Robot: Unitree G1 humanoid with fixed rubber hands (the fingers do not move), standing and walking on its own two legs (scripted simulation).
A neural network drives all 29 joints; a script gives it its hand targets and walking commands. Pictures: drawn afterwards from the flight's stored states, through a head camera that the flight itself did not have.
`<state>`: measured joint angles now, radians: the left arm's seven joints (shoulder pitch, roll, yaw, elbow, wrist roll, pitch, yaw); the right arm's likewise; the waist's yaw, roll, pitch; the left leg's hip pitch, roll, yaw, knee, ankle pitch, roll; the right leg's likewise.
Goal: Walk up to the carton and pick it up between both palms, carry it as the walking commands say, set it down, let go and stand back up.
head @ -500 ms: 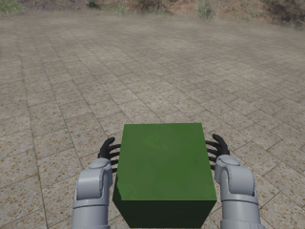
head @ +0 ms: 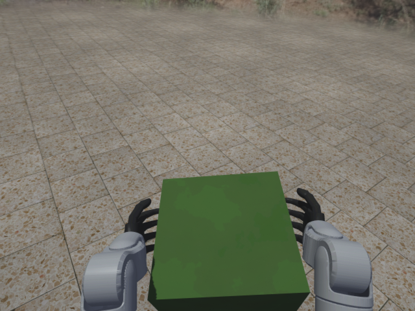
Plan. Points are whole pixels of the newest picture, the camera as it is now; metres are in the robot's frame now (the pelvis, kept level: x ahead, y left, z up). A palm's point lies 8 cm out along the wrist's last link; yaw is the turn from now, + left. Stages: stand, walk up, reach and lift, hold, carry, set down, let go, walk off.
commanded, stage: carry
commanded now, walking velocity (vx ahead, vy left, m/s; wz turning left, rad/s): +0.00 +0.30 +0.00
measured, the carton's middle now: (225, 256) +0.26 +0.00 +0.03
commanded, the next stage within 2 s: none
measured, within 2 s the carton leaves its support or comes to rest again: neither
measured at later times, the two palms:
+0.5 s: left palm (38, 249) +0.21 +0.30 +0.10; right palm (226, 257) +0.20 +0.00 +0.12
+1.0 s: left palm out of the picture +0.21 +0.48 +0.09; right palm (105, 260) +0.19 +0.19 +0.11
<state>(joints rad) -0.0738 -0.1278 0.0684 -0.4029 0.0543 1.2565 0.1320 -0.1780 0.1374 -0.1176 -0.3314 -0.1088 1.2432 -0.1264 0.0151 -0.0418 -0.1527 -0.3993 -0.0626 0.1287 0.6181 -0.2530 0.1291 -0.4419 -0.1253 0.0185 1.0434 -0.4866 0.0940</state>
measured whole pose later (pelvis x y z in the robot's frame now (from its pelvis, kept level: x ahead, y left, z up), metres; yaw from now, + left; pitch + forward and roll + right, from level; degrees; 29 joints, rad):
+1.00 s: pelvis -0.04 +0.36 +0.00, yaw -6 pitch +2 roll -1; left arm -0.05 -0.13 0.05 -0.46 0.05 1.28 0.14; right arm -0.11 0.13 -0.09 -0.40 -0.10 1.24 -0.13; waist 0.00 -0.04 -0.12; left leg -0.42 -0.06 0.11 0.62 -0.24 0.12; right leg -0.44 -0.13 -0.05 1.10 -0.52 0.13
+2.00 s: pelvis -0.04 +0.75 +0.00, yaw -8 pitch +2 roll -1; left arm -0.03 -0.13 0.05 -0.52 0.03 1.27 0.14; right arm -0.09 0.13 -0.07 -0.47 -0.10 1.24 -0.13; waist 0.00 -0.04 -0.09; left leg -0.41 -0.06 0.12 0.59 -0.23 0.12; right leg -0.43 -0.12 -0.07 1.12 -0.56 0.13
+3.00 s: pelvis -0.06 +1.15 +0.00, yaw -7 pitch +0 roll -2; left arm -0.01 -0.13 0.04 -0.55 0.03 1.27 0.14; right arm -0.07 0.13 -0.06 -0.51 -0.09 1.25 -0.13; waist 0.00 -0.04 -0.05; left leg -0.42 -0.02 0.07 0.67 -0.27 0.08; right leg -0.45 -0.14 -0.08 1.19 -0.58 0.13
